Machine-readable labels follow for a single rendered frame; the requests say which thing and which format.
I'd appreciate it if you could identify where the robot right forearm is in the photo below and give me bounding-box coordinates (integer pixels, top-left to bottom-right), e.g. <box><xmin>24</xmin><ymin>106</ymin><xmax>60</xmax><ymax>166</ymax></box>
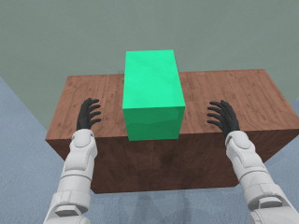
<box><xmin>225</xmin><ymin>131</ymin><xmax>299</xmax><ymax>216</ymax></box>

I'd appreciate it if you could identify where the right robot hand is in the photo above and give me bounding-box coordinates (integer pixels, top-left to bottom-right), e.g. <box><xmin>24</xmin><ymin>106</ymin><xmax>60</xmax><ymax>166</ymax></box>
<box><xmin>207</xmin><ymin>100</ymin><xmax>240</xmax><ymax>138</ymax></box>

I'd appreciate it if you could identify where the robot right upper arm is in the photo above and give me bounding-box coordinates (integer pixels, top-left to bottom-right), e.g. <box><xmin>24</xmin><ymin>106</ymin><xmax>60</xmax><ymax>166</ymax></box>
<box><xmin>249</xmin><ymin>206</ymin><xmax>299</xmax><ymax>224</ymax></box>

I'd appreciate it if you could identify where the pedestal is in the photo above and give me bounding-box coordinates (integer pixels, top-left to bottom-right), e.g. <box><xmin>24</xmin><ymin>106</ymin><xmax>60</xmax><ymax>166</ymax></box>
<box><xmin>45</xmin><ymin>69</ymin><xmax>299</xmax><ymax>194</ymax></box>

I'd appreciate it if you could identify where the robot left upper arm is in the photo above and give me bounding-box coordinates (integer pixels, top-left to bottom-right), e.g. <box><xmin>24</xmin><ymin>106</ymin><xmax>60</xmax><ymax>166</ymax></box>
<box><xmin>45</xmin><ymin>215</ymin><xmax>91</xmax><ymax>224</ymax></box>

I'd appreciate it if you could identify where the robot left forearm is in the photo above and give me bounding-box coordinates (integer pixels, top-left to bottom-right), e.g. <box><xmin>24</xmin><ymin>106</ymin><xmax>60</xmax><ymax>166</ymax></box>
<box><xmin>43</xmin><ymin>129</ymin><xmax>98</xmax><ymax>224</ymax></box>

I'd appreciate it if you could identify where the left robot hand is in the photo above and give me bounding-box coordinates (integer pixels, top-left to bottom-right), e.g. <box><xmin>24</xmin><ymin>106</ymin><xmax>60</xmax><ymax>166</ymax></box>
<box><xmin>76</xmin><ymin>97</ymin><xmax>101</xmax><ymax>131</ymax></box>

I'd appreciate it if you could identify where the carton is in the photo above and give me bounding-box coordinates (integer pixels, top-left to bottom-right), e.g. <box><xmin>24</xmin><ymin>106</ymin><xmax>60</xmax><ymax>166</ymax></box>
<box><xmin>122</xmin><ymin>49</ymin><xmax>186</xmax><ymax>141</ymax></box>

